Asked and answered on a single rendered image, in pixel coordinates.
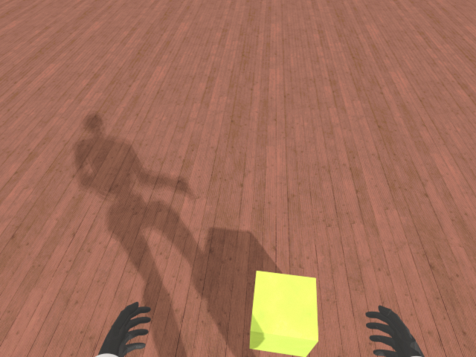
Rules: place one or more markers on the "left robot hand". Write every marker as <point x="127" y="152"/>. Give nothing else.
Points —
<point x="118" y="335"/>

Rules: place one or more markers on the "carton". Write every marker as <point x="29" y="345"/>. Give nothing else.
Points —
<point x="284" y="315"/>

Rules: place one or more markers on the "right robot hand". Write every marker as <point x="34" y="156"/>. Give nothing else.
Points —
<point x="402" y="341"/>

